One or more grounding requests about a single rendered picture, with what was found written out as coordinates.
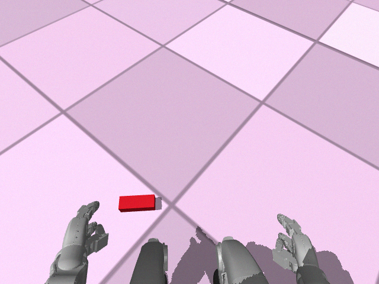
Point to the right robot hand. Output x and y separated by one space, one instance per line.
300 251

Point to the right robot arm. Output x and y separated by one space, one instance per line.
310 275

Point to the carton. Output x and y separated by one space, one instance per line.
136 203

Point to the left robot hand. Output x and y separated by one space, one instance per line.
79 231

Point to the left robot arm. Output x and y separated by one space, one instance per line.
70 266

